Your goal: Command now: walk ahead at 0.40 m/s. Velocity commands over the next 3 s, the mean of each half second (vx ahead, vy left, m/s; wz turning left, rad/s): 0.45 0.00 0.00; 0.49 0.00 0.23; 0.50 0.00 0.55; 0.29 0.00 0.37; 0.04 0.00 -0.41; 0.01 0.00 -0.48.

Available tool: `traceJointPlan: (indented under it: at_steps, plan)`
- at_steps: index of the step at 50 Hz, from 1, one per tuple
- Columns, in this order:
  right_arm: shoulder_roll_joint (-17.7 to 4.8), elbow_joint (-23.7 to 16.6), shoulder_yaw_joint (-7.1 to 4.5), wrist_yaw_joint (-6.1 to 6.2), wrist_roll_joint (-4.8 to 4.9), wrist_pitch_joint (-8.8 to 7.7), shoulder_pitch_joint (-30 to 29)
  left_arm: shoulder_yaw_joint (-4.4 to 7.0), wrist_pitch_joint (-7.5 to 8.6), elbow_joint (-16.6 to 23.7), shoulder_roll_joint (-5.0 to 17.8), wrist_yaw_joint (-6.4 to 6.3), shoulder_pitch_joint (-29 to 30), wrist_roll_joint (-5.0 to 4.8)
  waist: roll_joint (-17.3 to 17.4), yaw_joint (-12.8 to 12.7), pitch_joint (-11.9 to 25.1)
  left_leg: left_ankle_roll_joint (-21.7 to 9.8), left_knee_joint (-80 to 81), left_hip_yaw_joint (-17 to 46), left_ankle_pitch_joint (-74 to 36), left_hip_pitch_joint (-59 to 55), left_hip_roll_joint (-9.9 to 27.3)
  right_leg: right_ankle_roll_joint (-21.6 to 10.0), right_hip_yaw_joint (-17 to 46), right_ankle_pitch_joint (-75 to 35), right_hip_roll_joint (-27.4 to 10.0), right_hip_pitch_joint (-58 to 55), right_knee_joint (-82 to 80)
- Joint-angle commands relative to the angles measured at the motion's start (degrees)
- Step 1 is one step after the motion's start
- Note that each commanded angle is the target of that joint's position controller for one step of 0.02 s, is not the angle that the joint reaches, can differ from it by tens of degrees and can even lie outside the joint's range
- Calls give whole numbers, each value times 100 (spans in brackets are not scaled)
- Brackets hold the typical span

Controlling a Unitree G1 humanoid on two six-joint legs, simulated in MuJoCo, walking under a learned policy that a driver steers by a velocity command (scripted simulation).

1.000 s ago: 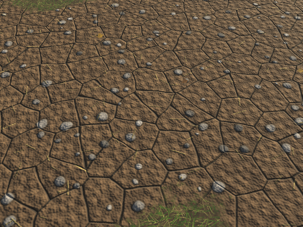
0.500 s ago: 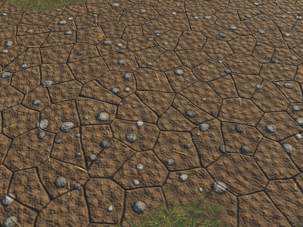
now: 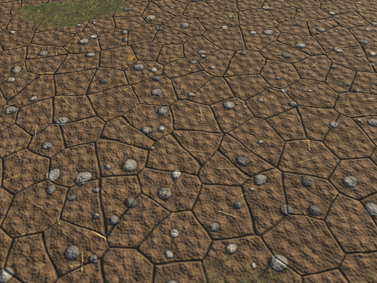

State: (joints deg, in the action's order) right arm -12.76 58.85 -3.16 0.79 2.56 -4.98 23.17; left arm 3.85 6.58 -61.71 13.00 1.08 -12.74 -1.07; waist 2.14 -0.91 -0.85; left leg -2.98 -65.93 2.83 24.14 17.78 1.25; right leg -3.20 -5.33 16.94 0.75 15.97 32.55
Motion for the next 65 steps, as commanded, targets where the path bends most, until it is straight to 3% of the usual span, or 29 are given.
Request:
traceJointPlan:
  at_steps: [1,3,6,11,16,19,21,22,23,24,25,26,27,29,31,35,39,43,46,48,49,50,51,52,54,55,57,59,65]
  plan:
    - [-446,-590,-146,5,-36,-205,-474,-75,50,118,435,53,-327,69,-471,-50,-367,-289,-570,163,-1028,2367,633,-784,2366,134,-1654,-1254,-2409]
    - [-411,-536,-200,-24,-56,-87,-337,-126,11,67,365,20,-503,115,-591,81,-354,-213,-207,15,-1307,1976,741,-683,1644,-574,-1317,-967,-2543]
    - [-309,-747,-199,-37,-111,14,-894,-122,-10,4,588,-91,-858,122,-449,50,-502,44,397,-145,-1698,2451,797,-801,1284,-1402,-1303,-1016,-2677]
    - [-212,-1206,-90,-127,-120,-37,-2202,-98,-86,123,725,-201,-1099,116,-490,-226,-650,232,2307,-358,-2688,2510,617,-775,880,-1685,-1235,-1122,-2817]
    - [-267,-1494,-17,-313,-75,-112,-2927,-33,-160,46,763,-217,-1506,16,-542,-332,-801,27,3262,-421,-2666,2396,408,-703,692,-1874,-1506,-1849,-2544]
    - [-562,-1503,-117,-382,-70,-152,-2563,45,-220,109,943,-219,-1339,30,-784,56,-382,-251,3480,-587,-2122,1511,86,-543,577,-3698,-1627,-2283,-1806]
    - [-1030,-1032,-366,-329,-63,-129,-868,33,-298,188,949,-211,-1141,85,-895,939,677,-551,3423,-793,-1999,-779,-266,-275,245,-5040,-1259,-1791,234]
    - [-1524,-815,-486,-253,-146,-100,144,-75,-294,345,690,-195,-1237,173,-122,1165,1535,-917,3293,661,-1802,-2672,916,-86,79,-3153,-881,-315,2221]
    - [-1773,-674,-490,-313,-252,-112,387,-316,-140,342,-254,-120,-2061,67,1476,585,2510,-1861,4444,3850,-273,-4226,2199,184,653,1328,311,1631,4144]
    - [-1220,-699,-343,-322,-221,-136,217,-178,39,365,379,-87,-1538,-120,992,782,2226,-1607,4990,4217,63,-4023,2042,52,1393,1451,86,2253,4821]
    - [-961,-752,-267,-301,-184,-164,-318,-99,120,594,685,-83,-894,-226,743,693,1300,-1319,4980,3198,-427,-3255,1884,-39,1185,1037,-211,2683,4919]
    - [-809,-877,-199,-300,-199,-191,-860,-87,151,686,757,-137,-558,-174,67,500,890,-1174,5083,2406,-1260,-2282,1713,-74,1076,453,-548,2424,4619]
    - [-681,-896,-166,-319,-266,-220,-1175,-25,113,692,745,-187,-437,-70,-125,285,598,-1084,5207,1827,-1867,-1458,1508,-75,1025,113,-767,2085,4244]
    - [-466,-796,-99,-350,-326,-249,-1247,-7,-70,633,515,-195,-749,-39,78,-32,469,-1074,5527,1247,-2090,-796,1258,-105,1062,-108,-974,1558,3847]
    - [-579,-673,-112,-302,-281,-260,-1070,-1,-184,682,424,-209,-671,-32,107,-106,197,-1151,5810,889,-2122,-493,1177,-39,973,-205,-1053,1661,3408]
    - [-838,-573,-158,-129,-238,-188,-589,54,-171,1095,546,-232,413,115,-37,100,-178,-1162,6046,786,-2108,-670,1071,251,879,-1338,-1017,2466,1956]
    - [-937,-530,-185,-39,-179,-121,-239,23,-82,1311,453,-163,1249,71,74,342,-257,-925,5936,501,-2124,-755,828,383,704,-2313,-637,2111,424]
    - [-928,-424,-210,-9,-121,-45,128,-22,-3,1536,474,-52,1874,2,185,532,-341,-883,5530,705,-2003,-1166,964,398,718,-2172,-442,1912,-262]
    - [-1047,-469,-283,46,-108,36,45,45,93,1599,739,6,1744,-24,360,323,-225,-757,5065,1045,-2113,-1452,1167,299,801,-1686,-363,1402,-618]
    - [-970,-581,-269,47,-124,81,-151,201,146,1363,1042,-26,785,-7,415,-185,297,-560,4105,962,-3026,-1319,885,92,635,-1331,-229,45,-807]
    - [-701,-759,-170,25,-180,78,-305,315,177,1180,1376,-70,-249,92,111,-622,1147,-364,2607,683,-2699,-561,488,-245,1209,-1240,-886,-1562,-562]
    - [-172,-948,-48,23,-169,0,160,443,117,1098,1875,-109,-961,190,-1260,-507,1990,66,504,18,-678,1545,-380,-890,3306,-602,-2267,-3729,-771]
    - [-314,-997,-39,5,-32,-82,393,341,91,1103,1585,-74,-963,179,-2088,-414,2365,61,-626,477,1005,2477,-352,-1226,4899,176,-2690,-3965,-1458]
    - [-836,-998,-170,10,59,-80,90,200,80,1205,1059,-76,-558,132,-1422,-392,1554,17,-1068,615,625,2863,-2,-967,4101,499,-2473,-3292,-1519]
    - [-828,-1107,-220,34,-35,-13,-443,87,43,1271,705,-57,114,134,-669,-164,603,-4,-727,381,-317,2527,455,-625,2571,-188,-1985,-1667,-1818]
    - [-752,-1121,-261,28,-68,55,-454,52,48,1256,595,-52,284,167,-777,-12,359,-10,-464,409,-576,2286,617,-557,2071,-509,-1778,-1183,-2016]
    - [-509,-1195,-244,-18,-47,190,-398,83,69,1174,632,-57,325,185,-870,120,196,18,-268,318,-835,2010,737,-606,1455,-939,-1663,-733,-2312]
    - [-471,-1344,-248,-22,-70,271,-579,140,99,1101,773,-93,238,182,-692,150,77,73,-31,328,-1166,2213,767,-699,1038,-1404,-1679,-701,-2455]
    - [-418,-1740,-183,-183,-119,243,-1543,221,22,1054,1039,-201,-10,163,-501,-97,-185,148,1754,19,-2535,2338,667,-589,-34,-1909,-1576,-1050,-2555]
